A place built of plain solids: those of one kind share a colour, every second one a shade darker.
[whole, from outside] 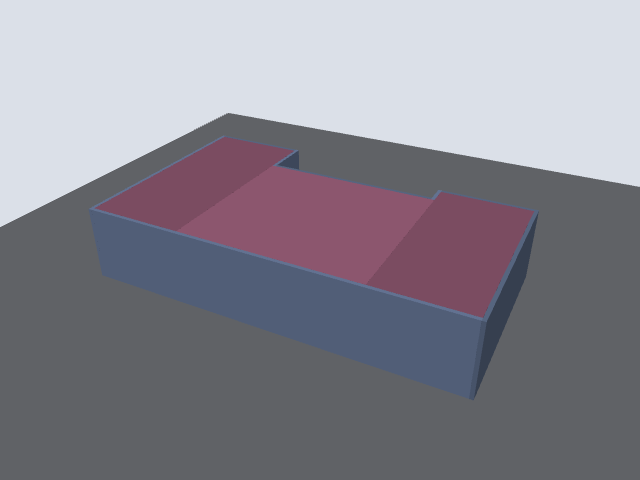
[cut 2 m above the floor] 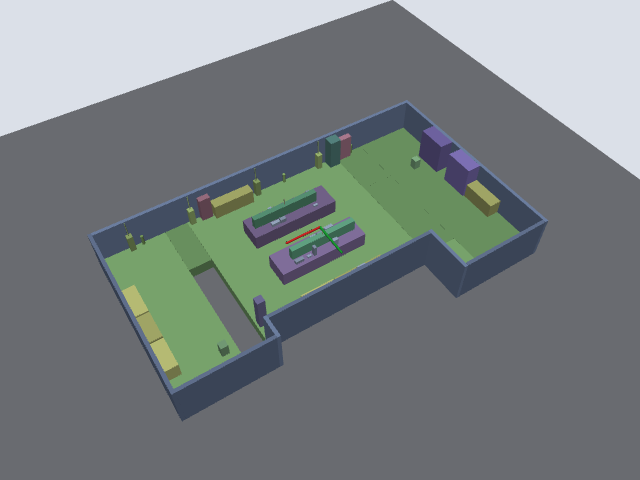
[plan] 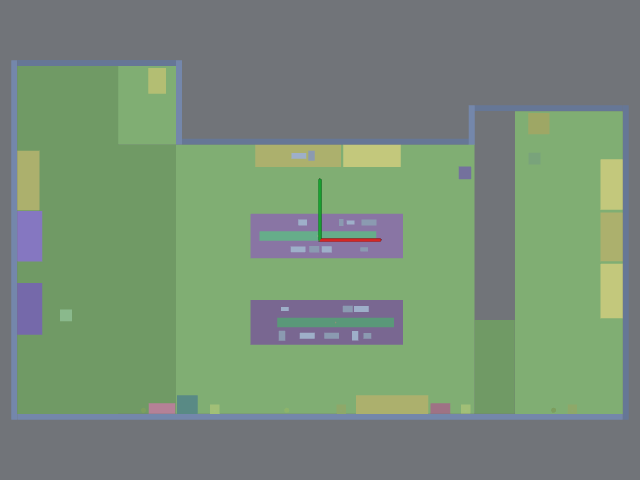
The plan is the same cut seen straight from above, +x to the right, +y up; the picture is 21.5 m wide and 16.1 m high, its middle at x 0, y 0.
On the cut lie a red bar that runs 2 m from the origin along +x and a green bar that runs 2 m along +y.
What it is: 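One storey of a laboratory for chemistry or biology, grown in wings along a spine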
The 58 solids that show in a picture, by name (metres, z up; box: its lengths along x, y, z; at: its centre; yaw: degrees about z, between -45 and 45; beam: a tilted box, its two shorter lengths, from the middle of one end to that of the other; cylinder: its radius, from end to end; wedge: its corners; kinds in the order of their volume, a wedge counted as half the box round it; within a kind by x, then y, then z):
{
 "floor_1": {"box": [3.39, 11.67, 0.73], "at": [-8.46, 0.0, 0.31]},
 "floor_2": {"box": [1.94, 3.15, 0.73], "at": [-5.8, -4.26, 0.31]},
 "floor_3": {"box": [1.94, 5.88, 0.73], "at": [-5.8, 0.26, 0.31]},
 "floor_4": {"box": [1.94, 2.64, 0.73], "at": [-5.8, 4.52, 0.31]},
 "floor_5": {"box": [10.02, 9.03, 0.73], "at": [0.18, -1.32, 0.31]},
 "floor_6": {"box": [1.35, 3.15, 0.73], "at": [5.86, -4.26, 0.31]},
 "floor_7": {"box": [3.62, 10.16, 0.73], "at": [8.35, -0.76, 0.31]},
 "roof_1": {"box": [5.33, 11.67, 0.2], "at": [-7.49, 0.0, 3.99]},
 "roof_2": {"box": [10.02, 9.03, 0.39], "at": [0.18, -1.32, 3.89]},
 "roof_3": {"box": [4.97, 10.16, 0.5], "at": [7.67, -0.76, 3.84]},
 "wall_1": {"box": [0.2, 12.07, 4.14], "at": [-10.26, 0.0, 2.02]},
 "wall_2": {"box": [5.33, 0.2, 4.14], "at": [-7.49, 5.93, 2.02]},
 "wall_3": {"box": [0.2, 2.84, 4.14], "at": [-4.73, 4.62, 2.02]},
 "wall_4": {"box": [20.32, 0.2, 4.14], "at": [0.0, -5.93, 2.02]},
 "wall_5": {"box": [9.62, 0.2, 4.14], "at": [0.18, 3.3, 2.02]},
 "wall_6": {"box": [0.2, 1.33, 4.14], "at": [5.09, 3.86, 2.02]},
 "wall_7": {"box": [4.97, 0.2, 4.14], "at": [7.67, 4.42, 2.02]},
 "wall_8": {"box": [0.2, 10.56, 4.14], "at": [10.26, -0.76, 2.02]},
 "island_1": {"box": [5.12, 1.5, 0.9], "at": [0.23, -2.76, 1.13]},
 "island_2": {"box": [5.12, 1.5, 0.9], "at": [0.23, 0.14, 1.13]},
 "wallbench_1": {"box": [0.75, 2.0, 0.9], "at": [-9.78, 2.0, 1.13]},
 "wallbench_2": {"box": [2.88, 0.75, 0.9], "at": [-0.73, 2.82, 1.13]},
 "wallbench_3": {"box": [1.93, 0.75, 0.9], "at": [1.75, 2.82, 1.13]},
 "wallbench_4": {"box": [2.43, 0.63, 0.9], "at": [2.42, -5.52, 1.13]},
 "wallbench_5": {"box": [0.75, 1.83, 0.9], "at": [9.78, -1.71, 1.13]},
 "wallbench_6": {"box": [0.75, 1.64, 0.9], "at": [9.78, 0.1, 1.13]},
 "wallbench_7": {"box": [0.75, 1.7, 0.9], "at": [9.78, 1.86, 1.13]},
 "fume_1": {"box": [0.84, 1.74, 2.4], "at": [-9.74, -2.31, 1.88]},
 "fume_2": {"box": [0.84, 1.7, 2.4], "at": [-9.74, 0.13, 1.88]},
 "rack_1": {"box": [3.92, 0.32, 0.68], "at": [-0.07, 0.14, 1.91]},
 "rack_2": {"box": [3.92, 0.32, 0.69], "at": [0.53, -2.76, 1.92]},
 "cylinders_1": {"box": [0.9, 0.36, 1.55], "at": [-5.3, -5.65, 1.45]},
 "cylinders_2": {"box": [0.66, 0.36, 1.55], "at": [4.04, -5.65, 1.45]},
 "fridge_1": {"box": [0.7, 0.63, 1.9], "at": [-4.45, -5.52, 1.63]},
 "covers_1": {"box": [0.6, 0.87, 0.58], "at": [-5.46, 5.34, 0.96]},
 "covers_2": {"box": [0.72, 0.72, 0.58], "at": [7.34, 3.9, 0.96]},
 "pier_1": {"box": [0.43, 0.43, 3.02], "at": [4.86, 2.25, 2.19]},
 "wash_1": {"box": [0.32, 0.32, 1.05], "at": [-3.53, -5.67, 1.2]},
 "wash_2": {"box": [0.32, 0.32, 1.05], "at": [0.71, -5.67, 1.2]},
 "wash_3": {"box": [0.32, 0.32, 1.05], "at": [4.89, -5.67, 1.2]},
 "wash_4": {"box": [0.32, 0.32, 1.05], "at": [8.47, -5.67, 1.2]},
 "gear_1": {"box": [0.22, 0.34, 0.24], "at": [-1.28, -3.21, 1.7]},
 "gear_2": {"box": [0.5, 0.2, 0.44], "at": [-0.73, -0.31, 1.8]},
 "gear_3": {"box": [0.5, 0.2, 0.44], "at": [-0.71, 2.82, 1.8]},
 "gear_4": {"box": [0.3, 0.2, 0.4], "at": [-0.58, 0.59, 1.78]},
 "gear_5": {"box": [0.5, 0.2, 0.2], "at": [-0.43, -3.21, 1.68]},
 "gear_6": {"box": [0.22, 0.34, 0.24], "at": [-0.29, 2.82, 1.7]},
 "gear_7": {"box": [0.34, 0.22, 0.24], "at": [-0.19, -0.31, 1.7]},
 "gear_8": {"box": [0.34, 0.22, 0.24], "at": [0.23, -0.31, 1.7]},
 "gear_9": {"box": [0.5, 0.2, 0.2], "at": [0.39, -3.21, 1.68]},
 "gear_10": {"box": [0.16, 0.24, 0.62], "at": [0.71, 0.59, 1.89]},
 "gear_11": {"box": [0.34, 0.22, 0.24], "at": [0.93, -2.31, 1.7]},
 "gear_12": {"box": [0.22, 0.32, 0.28], "at": [1.18, -3.21, 1.72]},
 "gear_13": {"box": [0.5, 0.2, 0.2], "at": [1.39, -2.31, 1.68]},
 "gear_14": {"box": [0.26, 0.2, 0.12], "at": [1.59, -3.21, 1.64]},
 "gear_15": {"box": [0.5, 0.2, 0.2], "at": [1.64, 0.59, 1.68]},
 "bin_1": {"box": [0.4, 0.4, 0.64], "at": [-8.52, -2.53, 1.0]},
 "bin_2": {"box": [0.4, 0.4, 0.71], "at": [7.2, 2.73, 1.03]}
}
